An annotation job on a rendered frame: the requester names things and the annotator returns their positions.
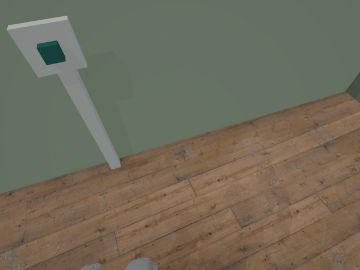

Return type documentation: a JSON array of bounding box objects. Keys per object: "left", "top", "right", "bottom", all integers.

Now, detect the panel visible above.
[{"left": 7, "top": 16, "right": 121, "bottom": 169}]

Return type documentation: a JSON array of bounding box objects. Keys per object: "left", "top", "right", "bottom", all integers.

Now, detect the button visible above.
[{"left": 37, "top": 40, "right": 65, "bottom": 65}]

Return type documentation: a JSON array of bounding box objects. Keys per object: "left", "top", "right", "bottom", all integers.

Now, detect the robot left thigh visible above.
[{"left": 124, "top": 258, "right": 158, "bottom": 270}]

